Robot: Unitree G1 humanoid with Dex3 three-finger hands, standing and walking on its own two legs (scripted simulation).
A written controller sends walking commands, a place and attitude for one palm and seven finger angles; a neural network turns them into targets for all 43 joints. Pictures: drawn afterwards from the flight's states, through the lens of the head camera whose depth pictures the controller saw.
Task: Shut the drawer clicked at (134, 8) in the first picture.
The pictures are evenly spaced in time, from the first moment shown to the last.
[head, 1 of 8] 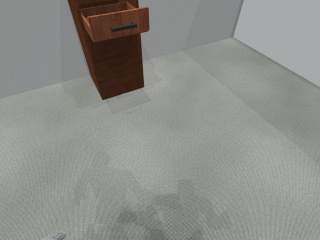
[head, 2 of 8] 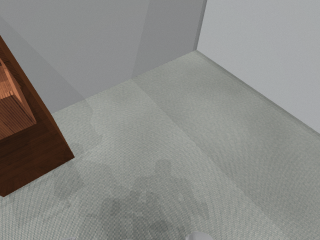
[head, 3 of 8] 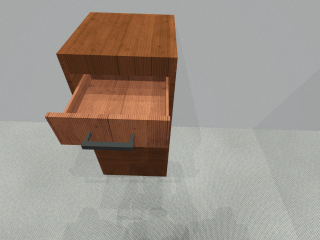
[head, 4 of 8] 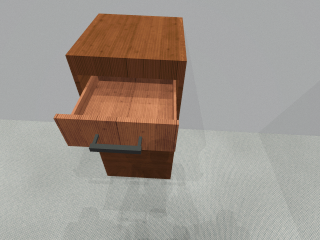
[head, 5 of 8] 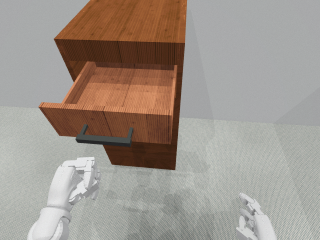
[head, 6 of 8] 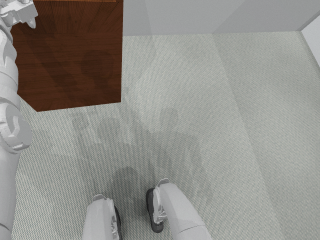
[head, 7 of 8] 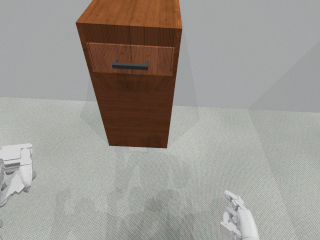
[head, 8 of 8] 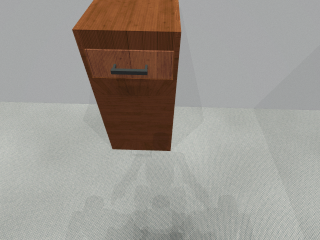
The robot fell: no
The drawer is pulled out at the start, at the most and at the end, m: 0.23 0.23 0.00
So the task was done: yes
